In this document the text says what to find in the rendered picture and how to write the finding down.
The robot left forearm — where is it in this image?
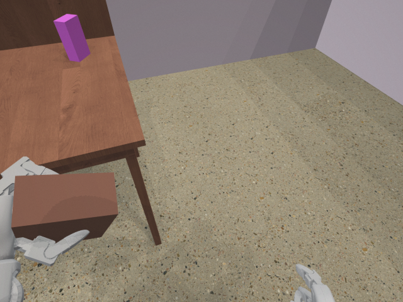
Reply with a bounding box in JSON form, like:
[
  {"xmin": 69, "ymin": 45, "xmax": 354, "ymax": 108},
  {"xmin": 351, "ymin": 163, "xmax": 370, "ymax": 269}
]
[{"xmin": 0, "ymin": 259, "xmax": 24, "ymax": 302}]

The table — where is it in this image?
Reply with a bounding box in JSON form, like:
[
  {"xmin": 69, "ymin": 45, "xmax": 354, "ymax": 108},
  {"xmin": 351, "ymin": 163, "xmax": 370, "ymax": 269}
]
[{"xmin": 0, "ymin": 0, "xmax": 162, "ymax": 245}]

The sponge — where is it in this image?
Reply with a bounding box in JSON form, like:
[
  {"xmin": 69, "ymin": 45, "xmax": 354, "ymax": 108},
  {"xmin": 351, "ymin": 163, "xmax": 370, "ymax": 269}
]
[{"xmin": 11, "ymin": 172, "xmax": 118, "ymax": 243}]

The left robot hand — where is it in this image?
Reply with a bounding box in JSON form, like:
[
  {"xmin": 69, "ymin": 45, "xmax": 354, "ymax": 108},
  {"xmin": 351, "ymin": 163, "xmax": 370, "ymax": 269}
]
[{"xmin": 0, "ymin": 157, "xmax": 89, "ymax": 266}]

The right robot hand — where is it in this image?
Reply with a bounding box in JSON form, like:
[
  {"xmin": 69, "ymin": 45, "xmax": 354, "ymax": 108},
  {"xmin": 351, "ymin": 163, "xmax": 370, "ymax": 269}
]
[{"xmin": 290, "ymin": 264, "xmax": 335, "ymax": 302}]

